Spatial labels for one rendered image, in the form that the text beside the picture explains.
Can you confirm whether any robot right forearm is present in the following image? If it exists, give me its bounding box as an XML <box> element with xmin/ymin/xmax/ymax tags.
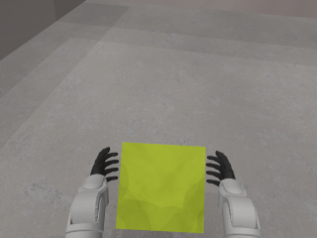
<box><xmin>217</xmin><ymin>178</ymin><xmax>264</xmax><ymax>238</ymax></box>

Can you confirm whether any robot left forearm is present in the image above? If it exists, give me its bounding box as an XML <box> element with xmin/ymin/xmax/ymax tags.
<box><xmin>64</xmin><ymin>174</ymin><xmax>109</xmax><ymax>238</ymax></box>

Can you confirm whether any right robot hand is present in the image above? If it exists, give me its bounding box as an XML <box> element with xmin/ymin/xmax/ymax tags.
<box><xmin>206</xmin><ymin>151</ymin><xmax>236</xmax><ymax>186</ymax></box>

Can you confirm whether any left robot hand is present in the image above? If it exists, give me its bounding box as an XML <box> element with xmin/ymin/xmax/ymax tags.
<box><xmin>90</xmin><ymin>147</ymin><xmax>119</xmax><ymax>182</ymax></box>

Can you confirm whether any carton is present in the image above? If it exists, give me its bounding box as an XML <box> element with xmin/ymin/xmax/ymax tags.
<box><xmin>116</xmin><ymin>142</ymin><xmax>206</xmax><ymax>234</ymax></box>

